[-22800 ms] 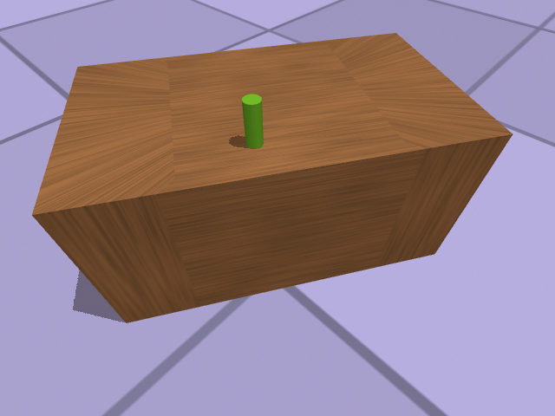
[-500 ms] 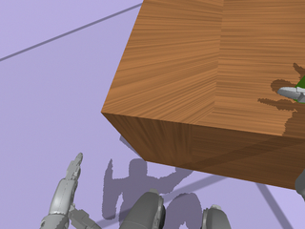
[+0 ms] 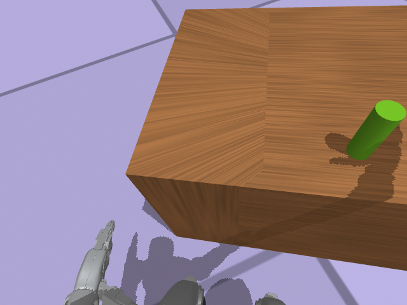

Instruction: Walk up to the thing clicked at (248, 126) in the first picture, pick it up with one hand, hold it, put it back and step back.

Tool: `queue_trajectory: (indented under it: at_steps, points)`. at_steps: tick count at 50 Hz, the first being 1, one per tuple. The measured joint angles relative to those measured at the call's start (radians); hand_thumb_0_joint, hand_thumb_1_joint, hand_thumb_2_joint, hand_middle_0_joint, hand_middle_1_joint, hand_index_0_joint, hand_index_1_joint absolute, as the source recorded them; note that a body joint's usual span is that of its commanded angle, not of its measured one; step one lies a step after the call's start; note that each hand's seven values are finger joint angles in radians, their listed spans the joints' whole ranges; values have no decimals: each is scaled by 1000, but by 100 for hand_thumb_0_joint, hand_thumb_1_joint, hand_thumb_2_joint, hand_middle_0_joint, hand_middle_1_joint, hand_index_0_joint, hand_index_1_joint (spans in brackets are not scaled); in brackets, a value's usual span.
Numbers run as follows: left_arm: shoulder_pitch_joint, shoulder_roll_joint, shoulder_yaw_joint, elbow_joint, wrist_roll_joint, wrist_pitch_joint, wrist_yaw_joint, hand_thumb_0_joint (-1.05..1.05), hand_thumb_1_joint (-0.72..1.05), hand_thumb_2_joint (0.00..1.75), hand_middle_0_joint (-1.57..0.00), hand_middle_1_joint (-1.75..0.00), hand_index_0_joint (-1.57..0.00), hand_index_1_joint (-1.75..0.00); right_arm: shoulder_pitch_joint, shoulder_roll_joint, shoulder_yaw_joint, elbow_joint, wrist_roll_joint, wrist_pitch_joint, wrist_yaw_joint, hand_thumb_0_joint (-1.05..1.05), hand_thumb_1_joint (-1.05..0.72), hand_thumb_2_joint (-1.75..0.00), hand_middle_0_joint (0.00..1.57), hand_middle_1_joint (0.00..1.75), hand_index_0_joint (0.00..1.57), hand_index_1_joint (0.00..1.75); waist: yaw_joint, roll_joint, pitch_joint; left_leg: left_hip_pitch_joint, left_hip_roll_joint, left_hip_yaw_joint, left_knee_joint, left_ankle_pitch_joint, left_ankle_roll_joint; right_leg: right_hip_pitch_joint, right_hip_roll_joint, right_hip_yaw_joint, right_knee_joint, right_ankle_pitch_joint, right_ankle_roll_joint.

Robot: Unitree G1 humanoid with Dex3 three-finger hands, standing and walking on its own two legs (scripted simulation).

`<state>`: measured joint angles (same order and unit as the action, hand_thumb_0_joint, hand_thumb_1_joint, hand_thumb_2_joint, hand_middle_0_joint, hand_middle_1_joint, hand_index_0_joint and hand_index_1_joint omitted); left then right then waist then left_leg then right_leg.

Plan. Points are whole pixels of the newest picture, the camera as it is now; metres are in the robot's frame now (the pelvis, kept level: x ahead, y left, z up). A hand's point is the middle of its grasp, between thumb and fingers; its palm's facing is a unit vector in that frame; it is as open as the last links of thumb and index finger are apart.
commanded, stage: rise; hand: right
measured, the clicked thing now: (372, 132) +0.50 -0.26 +0.01
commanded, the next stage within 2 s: sink last in 0.02 s
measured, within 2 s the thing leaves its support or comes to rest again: neither
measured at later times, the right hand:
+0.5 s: hand out of the picture +0.39 -0.41 +0.11, palm faces +0.49 +0.78 -0.40, open 17.2 cm
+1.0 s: hand out of the picture +0.17 -0.25 +0.08, palm faces +0.36 +0.85 -0.37, open 17.4 cm
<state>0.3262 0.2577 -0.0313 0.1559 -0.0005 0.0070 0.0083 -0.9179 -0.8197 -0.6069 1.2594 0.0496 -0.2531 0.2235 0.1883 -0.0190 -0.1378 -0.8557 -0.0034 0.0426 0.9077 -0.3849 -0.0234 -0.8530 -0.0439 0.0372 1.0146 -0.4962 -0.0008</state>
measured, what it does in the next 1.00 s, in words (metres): stands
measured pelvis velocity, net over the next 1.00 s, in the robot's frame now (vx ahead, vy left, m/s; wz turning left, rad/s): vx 0.01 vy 0.02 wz -0.03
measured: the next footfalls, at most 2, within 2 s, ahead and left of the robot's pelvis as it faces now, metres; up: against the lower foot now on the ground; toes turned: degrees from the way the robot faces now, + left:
none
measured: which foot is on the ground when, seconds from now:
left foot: down 0.00-1.00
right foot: down 0.00-1.00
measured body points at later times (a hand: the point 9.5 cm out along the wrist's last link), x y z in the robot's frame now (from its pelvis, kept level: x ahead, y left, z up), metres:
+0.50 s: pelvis +0.02 -0.01 +0.03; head +0.07 -0.03 +0.48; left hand +0.17 +0.24 -0.02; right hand +0.36 -0.45 +0.13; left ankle +0.02 +0.14 -0.68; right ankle -0.01 -0.11 -0.68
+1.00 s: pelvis +0.01 +0.02 +0.04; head +0.01 +0.04 +0.49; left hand +0.17 +0.27 -0.03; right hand +0.15 -0.29 +0.11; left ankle +0.02 +0.14 -0.68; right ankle -0.01 -0.11 -0.68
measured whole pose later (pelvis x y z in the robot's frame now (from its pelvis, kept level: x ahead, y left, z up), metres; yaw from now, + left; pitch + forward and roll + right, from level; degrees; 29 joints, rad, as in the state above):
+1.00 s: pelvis +0.01 +0.02 +0.04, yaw -2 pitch +3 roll +0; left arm 0.39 0.23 0.09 0.32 -0.06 0.03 0.07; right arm 0.52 -0.29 -0.25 -0.15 0.08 0.02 -0.06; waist -0.06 -0.04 -0.06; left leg -0.42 0.03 0.03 0.72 -0.35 -0.01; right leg -0.37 -0.02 0.02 0.72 -0.40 0.02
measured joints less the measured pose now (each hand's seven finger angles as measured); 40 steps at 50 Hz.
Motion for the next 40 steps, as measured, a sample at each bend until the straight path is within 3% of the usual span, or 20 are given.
queue_trajectory:
  at_steps: [2, 5, 9, 13, 17, 20, 23, 25, 31, 35, 40]
  points:
    - [-4, -7, -7, -7, -9, 1, -7, -1, -53, 5, -7, -4, -6, -4, -14, -35, 18, 38, -48, 34, -9, -1, 52, -4, 7, 5, 6, 6, -8, 1, 1, 15, 0, -6, -17, 8, -1, 18, 0, -6, -20, 8, -1]
    - [3, -10, 5, -7, -20, 12, -27, -1, -53, 5, -7, -4, -6, -4, -24, -72, 52, 68, -84, 97, -51, -1, 51, -4, 7, 5, 6, 6, -22, 1, 10, 29, 4, -12, -37, 18, -3, 34, 4, -13, -43, 20, -3]
    - [21, 10, 20, 13, -34, 50, -49, -1, -52, 5, -7, -4, -7, -4, -2, -108, 42, 66, -131, 164, -101, -1, 51, -5, 7, 6, 6, 6, -37, 8, 35, 46, 6, -21, -63, 33, -7, 55, 7, -23, -71, 33, -8]
    - [43, 38, 32, 30, -41, 80, -51, -1, -52, 5, -7, -5, -7, -4, 30, -127, 9, 27, -151, 191, -156, -1, 51, -5, 7, 5, 6, 6, -52, 21, 42, 72, 4, -25, -94, 46, -8, 80, 5, -28, -98, 42, -7]
    - [31, 50, 46, 73, -42, 87, -46, -1, -52, 6, -7, -5, -7, -4, 87, -121, 30, 4, -144, 188, -204, -1, 51, -5, 7, 5, 6, 6, -69, 23, 32, 115, 2, -25, -131, 55, -8, 120, 4, -29, -128, 47, -8]
    - [14, 52, 54, 93, -43, 83, -41, -1, -53, 7, -7, -5, -6, -4, 167, -71, 65, -48, -129, 202, -222, -1, 50, -6, 6, 5, 5, 6, -92, 15, 17, 152, 2, -27, -159, 60, -9, 155, 4, -31, -150, 50, -11]
    - [12, 41, 47, 85, -49, 73, -44, -1, -53, 7, -6, -5, -6, -5, 314, 21, 104, -182, -102, 221, -222, -1, 49, -6, 6, 5, 5, 6, -116, 0, 1, 197, 4, -31, -184, 63, -7, 201, 5, -36, -176, 52, -13]
    - [31, 27, 41, 60, -54, 73, -51, -1, -53, 8, -6, -5, -6, -5, 456, 100, 124, -346, -78, 241, -221, -1, 48, -6, 7, 5, 5, 6, -132, -10, -12, 230, 4, -34, -198, 63, -4, 237, 6, -40, -195, 52, -14]
    - [80, -24, 30, 71, -80, 91, -46, -1, -53, 8, -7, -5, -6, -5, 856, 309, 245, -838, -7, 294, -234, -1, 47, -7, 7, 5, 6, 6, -179, -19, -11, 336, 13, -35, -225, 49, -10, 352, 14, -43, -242, 51, -14]
    - [91, -28, 69, 99, -84, 105, -13, -1, -53, 8, -7, -5, -6, -5, 1049, 400, 279, -1086, 23, 328, -260, -1, 48, -7, 7, 5, 6, 6, -205, -23, 17, 392, 16, -31, -233, 44, -10, 410, 17, -39, -259, 53, -10]
    - [81, -1, 148, 132, -72, 80, 46, -1, -52, 7, -7, -4, -6, -4, 1235, 436, 283, -1281, 36, 305, -301, -1, 50, -6, 7, 6, 6, 6, -222, -31, 45, 443, 20, -24, -230, 38, -5, 467, 21, -33, -277, 61, -3]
